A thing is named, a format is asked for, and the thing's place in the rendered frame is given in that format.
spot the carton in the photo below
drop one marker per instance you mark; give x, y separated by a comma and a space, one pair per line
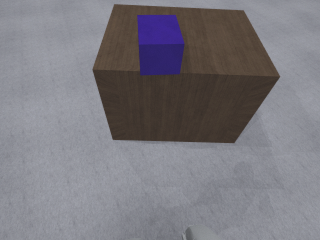
161, 45

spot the pedestal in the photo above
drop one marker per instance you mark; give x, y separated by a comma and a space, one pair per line
225, 76

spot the robot right thigh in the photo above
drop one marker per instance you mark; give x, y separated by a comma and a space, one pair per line
199, 232

